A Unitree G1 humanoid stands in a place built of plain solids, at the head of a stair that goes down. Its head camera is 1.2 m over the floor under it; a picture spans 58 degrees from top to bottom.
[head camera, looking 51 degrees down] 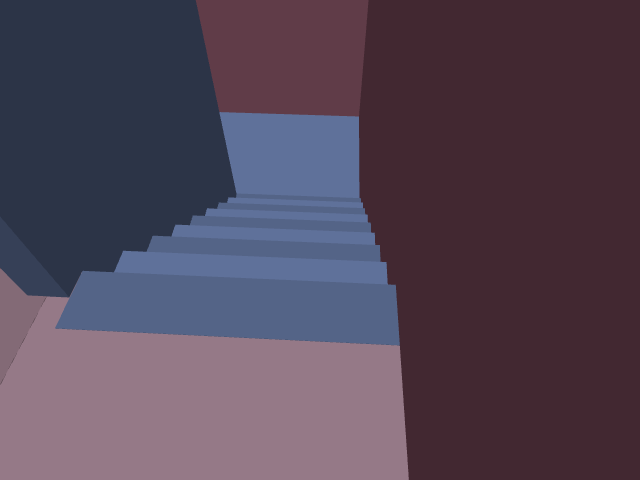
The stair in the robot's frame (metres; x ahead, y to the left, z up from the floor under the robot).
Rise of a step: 0.17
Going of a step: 0.22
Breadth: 1.10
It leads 3 degrees to the right of straight ahead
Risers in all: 9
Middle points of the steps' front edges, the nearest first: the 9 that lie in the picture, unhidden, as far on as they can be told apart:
0.81 0.25 0.00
1.03 0.24 -0.17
1.25 0.23 -0.35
1.47 0.22 -0.52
1.70 0.20 -0.70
1.92 0.19 -0.87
2.14 0.18 -1.05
2.36 0.17 -1.22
2.59 0.16 -1.40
